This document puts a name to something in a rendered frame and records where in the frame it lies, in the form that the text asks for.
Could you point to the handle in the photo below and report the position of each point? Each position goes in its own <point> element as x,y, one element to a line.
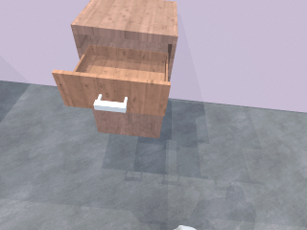
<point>110,106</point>

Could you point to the drawer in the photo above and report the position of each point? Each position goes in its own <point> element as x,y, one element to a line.
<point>117,73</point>

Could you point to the cabinet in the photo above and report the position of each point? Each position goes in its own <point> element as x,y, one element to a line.
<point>146,25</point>

